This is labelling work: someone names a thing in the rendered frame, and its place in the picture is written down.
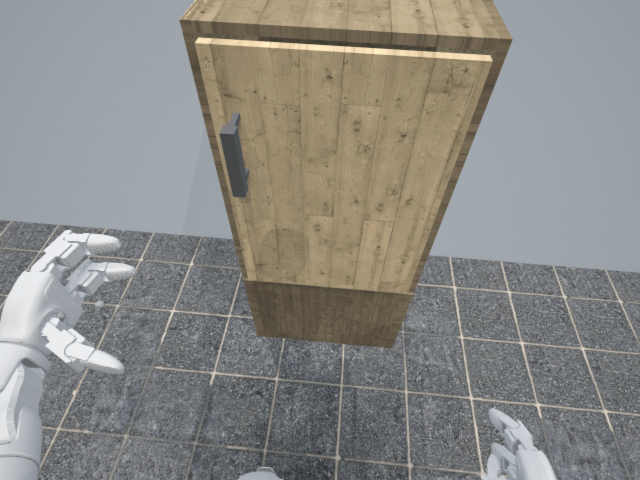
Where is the cupboard door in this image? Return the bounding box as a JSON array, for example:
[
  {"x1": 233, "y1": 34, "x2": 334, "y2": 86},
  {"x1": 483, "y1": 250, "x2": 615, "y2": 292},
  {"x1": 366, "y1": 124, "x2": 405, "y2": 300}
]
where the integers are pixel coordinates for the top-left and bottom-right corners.
[{"x1": 195, "y1": 37, "x2": 493, "y2": 294}]

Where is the robot left shin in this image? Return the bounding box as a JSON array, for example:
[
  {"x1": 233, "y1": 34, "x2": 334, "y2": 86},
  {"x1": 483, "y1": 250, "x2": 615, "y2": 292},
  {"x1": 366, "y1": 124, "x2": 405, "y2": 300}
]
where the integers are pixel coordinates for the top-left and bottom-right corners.
[{"x1": 256, "y1": 467, "x2": 276, "y2": 475}]

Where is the left robot forearm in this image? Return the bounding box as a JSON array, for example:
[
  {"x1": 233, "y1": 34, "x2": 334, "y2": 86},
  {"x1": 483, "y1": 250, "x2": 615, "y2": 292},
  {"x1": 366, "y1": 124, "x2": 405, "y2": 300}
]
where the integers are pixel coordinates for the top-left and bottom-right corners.
[{"x1": 0, "y1": 342, "x2": 51, "y2": 480}]

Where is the robot right hand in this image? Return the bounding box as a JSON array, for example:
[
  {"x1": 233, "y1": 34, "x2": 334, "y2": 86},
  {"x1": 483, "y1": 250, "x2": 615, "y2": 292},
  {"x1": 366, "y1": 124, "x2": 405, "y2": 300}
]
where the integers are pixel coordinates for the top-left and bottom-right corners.
[{"x1": 481, "y1": 408, "x2": 557, "y2": 480}]

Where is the handle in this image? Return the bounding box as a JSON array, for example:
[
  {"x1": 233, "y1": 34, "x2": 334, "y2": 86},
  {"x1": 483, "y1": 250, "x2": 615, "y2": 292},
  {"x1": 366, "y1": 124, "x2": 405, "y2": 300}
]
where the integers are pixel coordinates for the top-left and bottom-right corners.
[{"x1": 219, "y1": 112, "x2": 249, "y2": 198}]

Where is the robot left hand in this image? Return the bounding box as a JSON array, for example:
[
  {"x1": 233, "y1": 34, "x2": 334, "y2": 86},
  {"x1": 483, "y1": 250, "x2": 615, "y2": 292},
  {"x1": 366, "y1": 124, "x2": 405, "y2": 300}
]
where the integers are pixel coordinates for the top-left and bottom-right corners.
[{"x1": 0, "y1": 230, "x2": 137, "y2": 374}]

